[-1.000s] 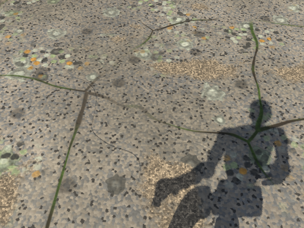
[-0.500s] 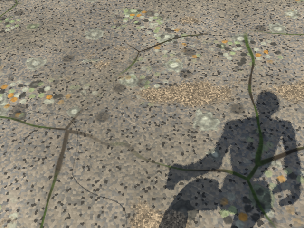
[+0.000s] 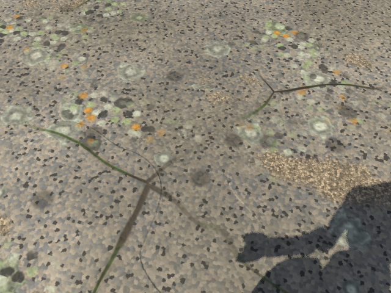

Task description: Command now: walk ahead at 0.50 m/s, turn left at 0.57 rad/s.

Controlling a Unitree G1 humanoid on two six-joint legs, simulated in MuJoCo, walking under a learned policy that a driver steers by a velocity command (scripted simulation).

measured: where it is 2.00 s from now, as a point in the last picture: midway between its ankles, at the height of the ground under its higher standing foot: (230, 236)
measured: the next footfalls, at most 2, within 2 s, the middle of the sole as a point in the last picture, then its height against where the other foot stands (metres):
right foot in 0.40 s outside the picture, level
left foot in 0.88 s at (199, 216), level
